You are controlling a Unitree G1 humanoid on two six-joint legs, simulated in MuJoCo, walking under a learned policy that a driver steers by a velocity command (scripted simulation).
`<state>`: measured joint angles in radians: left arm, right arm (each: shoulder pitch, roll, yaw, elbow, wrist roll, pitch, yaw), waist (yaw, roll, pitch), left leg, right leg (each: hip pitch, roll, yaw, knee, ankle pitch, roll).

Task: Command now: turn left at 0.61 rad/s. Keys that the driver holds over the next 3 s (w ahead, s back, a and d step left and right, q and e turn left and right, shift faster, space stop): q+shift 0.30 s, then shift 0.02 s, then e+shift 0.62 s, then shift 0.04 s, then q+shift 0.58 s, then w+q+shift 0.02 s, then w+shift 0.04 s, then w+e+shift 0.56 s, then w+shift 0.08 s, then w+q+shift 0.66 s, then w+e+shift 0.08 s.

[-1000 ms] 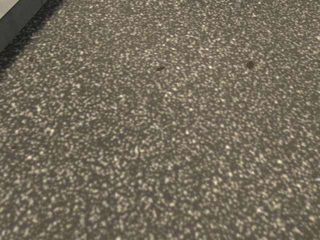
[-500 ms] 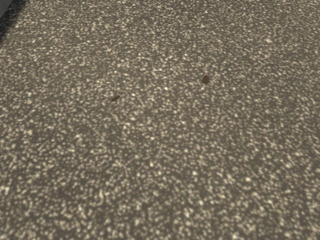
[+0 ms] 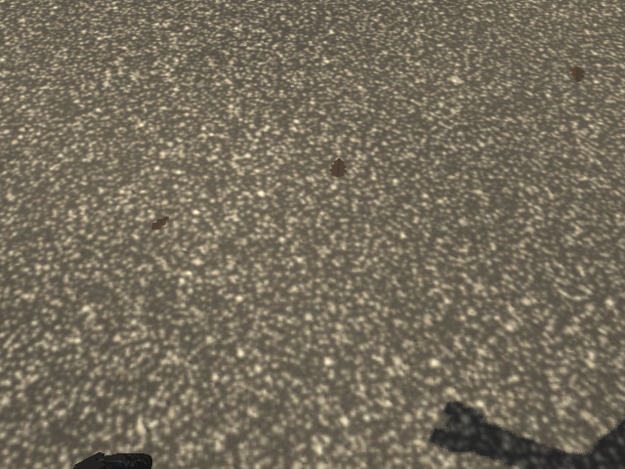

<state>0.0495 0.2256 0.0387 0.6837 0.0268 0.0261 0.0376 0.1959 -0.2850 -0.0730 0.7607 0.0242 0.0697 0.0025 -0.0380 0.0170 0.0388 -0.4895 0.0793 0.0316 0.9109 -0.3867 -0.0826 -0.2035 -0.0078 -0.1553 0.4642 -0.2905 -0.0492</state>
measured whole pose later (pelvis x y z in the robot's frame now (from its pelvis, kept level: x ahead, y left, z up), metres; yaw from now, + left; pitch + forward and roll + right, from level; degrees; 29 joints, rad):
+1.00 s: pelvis +0.09 +0.00 +0.01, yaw -4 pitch +3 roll +3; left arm 0.22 0.33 0.08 0.64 -0.03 0.03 0.03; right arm 0.03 -0.32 -0.09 0.67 0.00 0.00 -0.03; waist 0.01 0.02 0.07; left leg -0.57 -0.04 -0.11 1.03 -0.36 -0.09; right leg -0.26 0.08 0.15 0.44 -0.22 -0.07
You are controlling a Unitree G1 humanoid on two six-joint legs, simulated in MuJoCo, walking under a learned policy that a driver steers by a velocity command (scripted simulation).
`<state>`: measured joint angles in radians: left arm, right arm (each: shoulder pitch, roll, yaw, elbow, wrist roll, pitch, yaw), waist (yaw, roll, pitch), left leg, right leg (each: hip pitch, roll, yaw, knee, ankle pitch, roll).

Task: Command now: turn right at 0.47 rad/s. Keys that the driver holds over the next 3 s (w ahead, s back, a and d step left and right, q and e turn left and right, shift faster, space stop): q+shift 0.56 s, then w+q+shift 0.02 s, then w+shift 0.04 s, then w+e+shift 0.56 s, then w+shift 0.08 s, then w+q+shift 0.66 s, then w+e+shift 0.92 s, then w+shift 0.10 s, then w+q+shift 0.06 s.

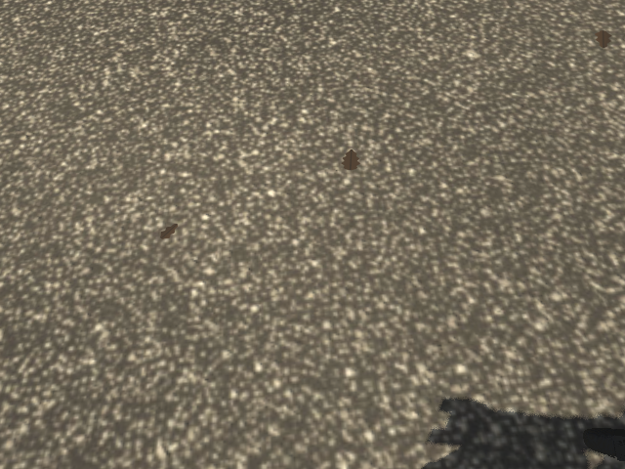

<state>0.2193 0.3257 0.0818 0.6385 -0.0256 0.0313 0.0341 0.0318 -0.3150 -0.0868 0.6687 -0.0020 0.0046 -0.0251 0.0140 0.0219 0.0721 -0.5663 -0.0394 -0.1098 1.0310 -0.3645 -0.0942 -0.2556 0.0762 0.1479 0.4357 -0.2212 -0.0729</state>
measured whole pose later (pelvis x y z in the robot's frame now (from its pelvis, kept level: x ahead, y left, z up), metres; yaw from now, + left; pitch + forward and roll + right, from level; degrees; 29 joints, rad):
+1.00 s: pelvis +0.24 +0.04 -0.01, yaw +14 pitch +2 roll +1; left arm 0.48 0.26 0.04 0.75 -0.02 -0.10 -0.04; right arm 0.21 -0.28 -0.02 0.61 0.00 -0.12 0.01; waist 0.07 0.04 -0.03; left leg -0.48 -0.03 -0.06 1.10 -0.30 0.04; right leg -0.16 0.08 0.10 0.45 -0.32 -0.10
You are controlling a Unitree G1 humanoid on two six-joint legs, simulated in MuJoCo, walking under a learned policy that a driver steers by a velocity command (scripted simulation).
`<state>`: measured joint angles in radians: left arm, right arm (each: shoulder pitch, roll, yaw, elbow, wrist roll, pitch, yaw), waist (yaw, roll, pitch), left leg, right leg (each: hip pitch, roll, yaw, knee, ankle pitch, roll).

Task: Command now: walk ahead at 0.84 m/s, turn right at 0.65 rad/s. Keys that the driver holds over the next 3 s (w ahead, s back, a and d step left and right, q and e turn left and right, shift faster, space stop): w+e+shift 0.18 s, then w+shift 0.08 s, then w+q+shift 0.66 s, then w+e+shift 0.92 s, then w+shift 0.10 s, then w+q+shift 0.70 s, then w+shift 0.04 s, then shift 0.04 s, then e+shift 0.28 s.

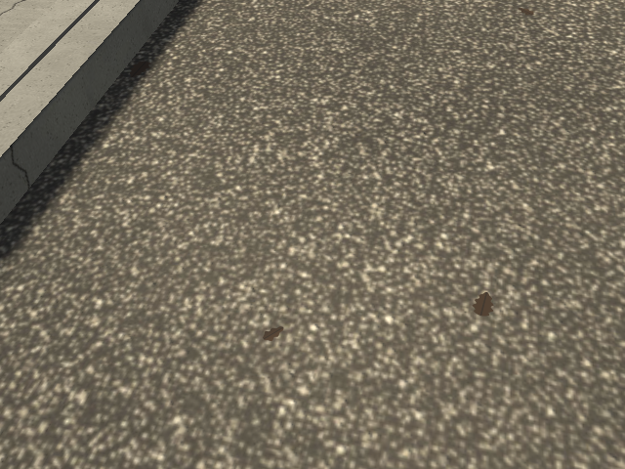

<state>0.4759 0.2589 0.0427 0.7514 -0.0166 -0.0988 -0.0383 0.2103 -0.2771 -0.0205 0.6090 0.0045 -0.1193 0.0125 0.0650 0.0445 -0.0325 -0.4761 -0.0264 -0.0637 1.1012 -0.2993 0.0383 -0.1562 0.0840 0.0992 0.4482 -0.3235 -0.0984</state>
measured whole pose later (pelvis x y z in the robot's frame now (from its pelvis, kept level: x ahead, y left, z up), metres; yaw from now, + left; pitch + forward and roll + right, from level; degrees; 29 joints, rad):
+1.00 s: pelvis +0.78 -0.11 -0.03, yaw +12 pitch +0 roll -3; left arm 0.47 0.33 0.08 0.86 -0.01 -0.10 0.01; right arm 0.03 -0.32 -0.05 0.56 0.03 -0.03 0.06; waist 0.12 0.01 0.06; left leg -0.77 0.09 0.04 0.82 -0.01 0.09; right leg 0.24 -0.01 -0.24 0.20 -0.42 0.07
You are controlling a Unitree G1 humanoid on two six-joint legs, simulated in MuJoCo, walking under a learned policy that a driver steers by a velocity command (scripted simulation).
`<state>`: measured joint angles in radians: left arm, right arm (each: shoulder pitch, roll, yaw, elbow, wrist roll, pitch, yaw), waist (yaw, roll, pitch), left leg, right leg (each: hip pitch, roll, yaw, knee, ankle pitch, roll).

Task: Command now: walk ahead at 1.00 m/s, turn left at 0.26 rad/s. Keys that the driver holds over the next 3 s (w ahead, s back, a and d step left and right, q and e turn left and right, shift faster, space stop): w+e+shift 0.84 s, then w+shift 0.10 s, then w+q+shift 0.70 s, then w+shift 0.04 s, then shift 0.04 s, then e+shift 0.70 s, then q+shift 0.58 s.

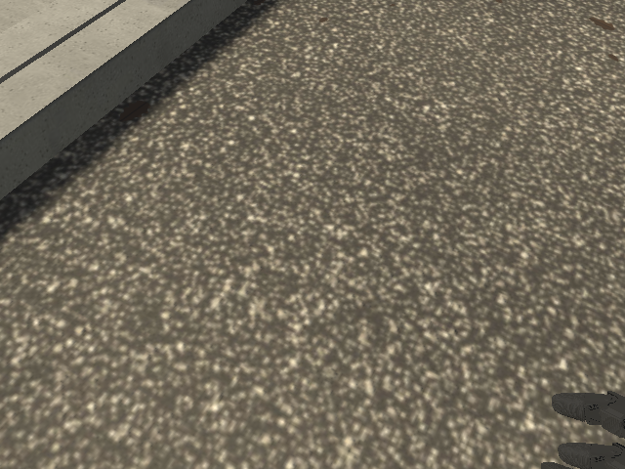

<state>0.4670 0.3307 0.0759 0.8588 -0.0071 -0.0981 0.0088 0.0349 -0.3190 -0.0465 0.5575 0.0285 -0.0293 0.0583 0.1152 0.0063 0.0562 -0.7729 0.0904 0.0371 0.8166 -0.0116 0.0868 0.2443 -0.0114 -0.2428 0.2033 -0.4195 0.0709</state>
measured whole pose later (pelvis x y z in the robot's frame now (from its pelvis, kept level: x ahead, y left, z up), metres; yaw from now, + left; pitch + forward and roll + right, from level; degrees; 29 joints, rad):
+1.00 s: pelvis +0.88 -0.12 +0.00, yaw -41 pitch +1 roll +1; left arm 0.40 0.27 0.07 0.76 -0.02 -0.05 0.01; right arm -0.02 -0.27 -0.04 0.55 0.03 -0.14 0.01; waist 0.10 0.03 0.02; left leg -0.51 0.00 -0.08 0.46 0.03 -0.02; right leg 0.05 0.15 0.31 0.52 -0.52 -0.13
